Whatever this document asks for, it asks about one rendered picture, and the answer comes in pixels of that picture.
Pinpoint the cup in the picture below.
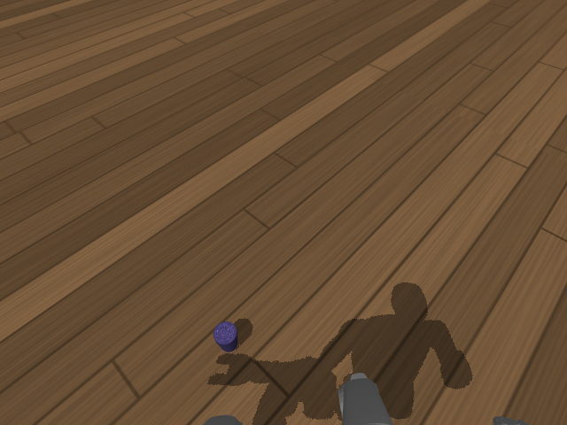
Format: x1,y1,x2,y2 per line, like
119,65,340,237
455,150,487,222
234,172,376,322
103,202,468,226
214,321,237,352

